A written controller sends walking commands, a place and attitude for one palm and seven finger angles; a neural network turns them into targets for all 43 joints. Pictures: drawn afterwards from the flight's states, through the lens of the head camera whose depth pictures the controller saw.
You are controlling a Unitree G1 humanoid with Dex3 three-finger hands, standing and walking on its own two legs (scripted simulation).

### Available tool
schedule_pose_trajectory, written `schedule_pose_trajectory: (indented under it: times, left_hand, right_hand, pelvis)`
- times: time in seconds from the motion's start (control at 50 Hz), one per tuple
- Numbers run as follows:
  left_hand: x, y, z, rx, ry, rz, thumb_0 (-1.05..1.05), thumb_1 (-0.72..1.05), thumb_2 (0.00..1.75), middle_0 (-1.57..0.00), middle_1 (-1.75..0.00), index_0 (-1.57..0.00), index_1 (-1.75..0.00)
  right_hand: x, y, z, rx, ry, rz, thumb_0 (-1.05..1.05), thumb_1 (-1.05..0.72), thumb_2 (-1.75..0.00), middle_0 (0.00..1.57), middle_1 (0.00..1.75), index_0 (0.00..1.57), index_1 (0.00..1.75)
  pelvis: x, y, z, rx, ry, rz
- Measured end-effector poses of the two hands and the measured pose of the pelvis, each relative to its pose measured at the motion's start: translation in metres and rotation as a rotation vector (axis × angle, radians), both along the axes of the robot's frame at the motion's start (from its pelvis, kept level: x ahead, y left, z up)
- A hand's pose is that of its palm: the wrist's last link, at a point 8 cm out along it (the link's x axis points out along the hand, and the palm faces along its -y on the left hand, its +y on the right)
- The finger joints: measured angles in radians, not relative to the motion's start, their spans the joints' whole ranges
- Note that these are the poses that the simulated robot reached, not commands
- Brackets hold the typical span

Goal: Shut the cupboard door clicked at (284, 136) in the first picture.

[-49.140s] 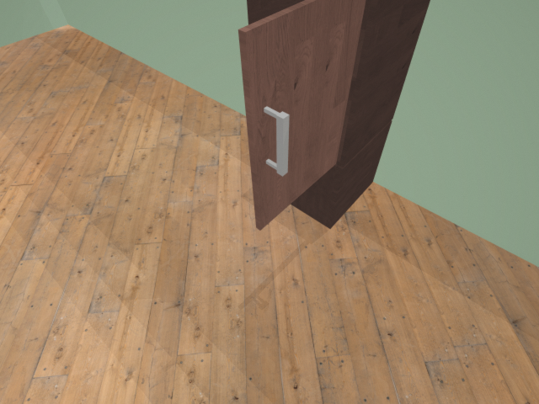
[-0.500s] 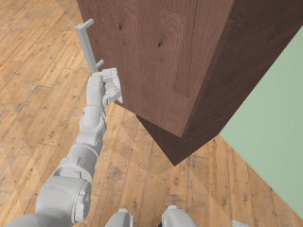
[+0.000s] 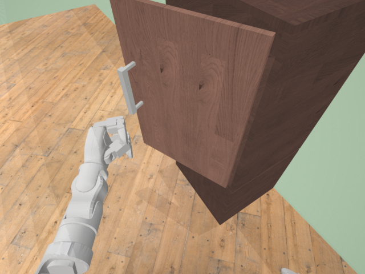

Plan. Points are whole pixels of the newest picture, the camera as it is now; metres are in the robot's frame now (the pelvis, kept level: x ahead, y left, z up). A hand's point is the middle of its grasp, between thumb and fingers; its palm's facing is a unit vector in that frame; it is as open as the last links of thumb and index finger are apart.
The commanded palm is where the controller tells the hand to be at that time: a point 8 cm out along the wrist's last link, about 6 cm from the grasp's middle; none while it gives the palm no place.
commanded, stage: draw the hand back to the body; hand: left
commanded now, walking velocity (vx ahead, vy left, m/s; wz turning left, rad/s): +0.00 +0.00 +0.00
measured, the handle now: (132, 89) +0.64 +0.17 +0.03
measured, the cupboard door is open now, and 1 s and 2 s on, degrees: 24 24 24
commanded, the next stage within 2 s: step back with the hand held close in 1.18 s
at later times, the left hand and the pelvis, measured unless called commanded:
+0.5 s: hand (52, 175) +0.26 +0.22 +0.15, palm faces +0.24 -0.93 -0.28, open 3.9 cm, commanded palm +0.22 +0.27 +0.17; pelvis +0.02 +0.02 +0.04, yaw +1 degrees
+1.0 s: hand out of the picture +0.19 +0.29 +0.19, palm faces +0.48 -0.78 -0.39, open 7.2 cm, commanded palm +0.14 +0.32 +0.21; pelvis +0.01 +0.02 +0.04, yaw +2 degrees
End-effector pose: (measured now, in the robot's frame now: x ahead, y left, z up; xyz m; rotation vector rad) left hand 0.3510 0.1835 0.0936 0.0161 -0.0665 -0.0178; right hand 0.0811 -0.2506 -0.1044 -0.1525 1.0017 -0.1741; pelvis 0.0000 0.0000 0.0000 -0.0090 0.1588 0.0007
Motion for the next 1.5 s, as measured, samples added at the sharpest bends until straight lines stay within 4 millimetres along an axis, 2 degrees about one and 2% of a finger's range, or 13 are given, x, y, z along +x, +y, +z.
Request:
schedule_pose_trajectory:
  times: [0.12, 0.22, 0.3, 0.38, 0.56, 0.74, 0.84, 0.9, 1.06, 1.16, 1.26, 1.38, 1.5]
  left_hand:
    - [-0.028, 0.010, 0.014, 0.022, -0.020, -0.017, 0.01, 0.90, 0.90, -1.28, -1.47, -1.28, -1.47]
    - [-0.060, 0.027, 0.036, 0.150, -0.004, 0.037, 0.01, 0.90, 0.90, -1.20, -1.38, -1.20, -1.38]
    - [-0.080, 0.047, 0.050, 0.201, 0.011, 0.114, 0.01, 0.90, 0.90, -1.11, -1.29, -1.11, -1.28]
    - [-0.097, 0.066, 0.060, 0.226, 0.027, 0.191, 0.01, 0.90, 0.90, -1.01, -1.18, -1.01, -1.17]
    - [-0.137, 0.095, 0.083, 0.291, 0.028, 0.306, 0.01, 0.90, 0.90, -0.77, -0.91, -0.77, -0.91]
    - [-0.174, 0.129, 0.114, 0.400, -0.022, 0.439, 0.01, 0.90, 0.90, -0.52, -0.64, -0.53, -0.64]
    - [-0.195, 0.141, 0.129, 0.458, -0.051, 0.493, 0.01, 0.90, 0.90, -0.39, -0.50, -0.39, -0.49]
    - [-0.203, 0.144, 0.131, 0.464, -0.060, 0.522, 0.01, 0.90, 0.90, -0.32, -0.42, -0.32, -0.42]
    - [-0.199, 0.133, 0.113, 0.395, -0.030, 0.511, 0.01, 0.90, 0.90, -0.23, -0.32, -0.23, -0.32]
    - [-0.197, 0.125, 0.122, 0.411, -0.076, 0.479, 0.01, 0.89, 0.90, -0.22, -0.31, -0.22, -0.31]
    - [-0.195, 0.125, 0.133, 0.440, -0.109, 0.482, 0.01, 0.89, 0.90, -0.21, -0.30, -0.22, -0.30]
    - [-0.192, 0.130, 0.127, 0.456, -0.081, 0.491, 0.01, 0.89, 0.90, -0.21, -0.30, -0.21, -0.30]
    - [-0.185, 0.132, 0.113, 0.469, -0.056, 0.452, 0.01, 0.89, 0.90, -0.21, -0.30, -0.21, -0.30]
  right_hand:
    - [0.058, 0.005, 0.029, -0.019, -0.193, 0.054, 0.01, -0.90, -0.90, 0.20, 0.30, 0.20, 0.30]
    - [0.097, 0.022, 0.054, -0.008, -0.293, 0.058, 0.01, -0.91, -0.90, 0.20, 0.30, 0.20, 0.30]
    - [0.119, 0.040, 0.068, 0.000, -0.326, 0.099, 0.01, -0.90, -0.90, 0.20, 0.30, 0.20, 0.30]
    - [0.130, 0.056, 0.074, 0.013, -0.335, 0.143, 0.01, -0.90, -0.90, 0.20, 0.30, 0.20, 0.30]
    - [0.126, 0.072, 0.070, 0.037, -0.304, 0.180, 0.01, -0.90, -0.90, 0.20, 0.30, 0.20, 0.30]
    - [0.115, 0.064, 0.063, 0.026, -0.279, 0.168, 0.01, -0.90, -0.90, 0.20, 0.30, 0.20, 0.30]
    - [0.113, 0.057, 0.064, 0.017, -0.297, 0.155, 0.01, -0.90, -0.90, 0.20, 0.30, 0.20, 0.30]
    - [0.114, 0.055, 0.065, 0.010, -0.309, 0.160, 0.01, -0.90, -0.90, 0.20, 0.30, 0.20, 0.30]
    - [0.112, 0.050, 0.068, -0.008, -0.324, 0.168, 0.01, -0.90, -0.90, 0.20, 0.30, 0.20, 0.30]
    - [0.111, 0.048, 0.072, -0.007, -0.348, 0.157, 0.01, -0.90, -0.90, 0.20, 0.30, 0.20, 0.30]
    - [0.111, 0.047, 0.070, 0.005, -0.351, 0.149, 0.01, -0.90, -0.90, 0.20, 0.30, 0.20, 0.30]
    - [0.107, 0.041, 0.065, 0.009, -0.315, 0.136, 0.01, -0.90, -0.90, 0.20, 0.30, 0.20, 0.30]
    - [0.097, 0.028, 0.058, -0.038, -0.238, 0.083, 0.01, -0.90, -0.90, 0.20, 0.30, 0.20, 0.30]
  pelvis:
    - [0.000, 0.003, 0.006, 0.001, -0.045, 0.002]
    - [0.006, 0.006, 0.017, 0.004, -0.102, 0.004]
    - [0.009, 0.008, 0.026, 0.000, -0.142, 0.016]
    - [0.011, 0.011, 0.032, -0.002, -0.173, 0.024]
    - [0.020, 0.019, 0.039, -0.003, -0.210, 0.025]
    - [0.021, 0.022, 0.041, -0.004, -0.225, 0.022]
    - [0.020, 0.021, 0.041, -0.005, -0.229, 0.019]
    - [0.017, 0.021, 0.041, -0.004, -0.234, 0.023]
    - [0.011, 0.016, 0.040, 0.001, -0.235, 0.024]
    - [0.014, 0.013, 0.040, 0.000, -0.240, 0.017]
    - [0.014, 0.011, 0.041, 0.000, -0.243, 0.014]
    - [0.013, 0.009, 0.040, -0.009, -0.208, 0.017]
    - [0.013, 0.017, 0.038, -0.017, -0.156, 0.015]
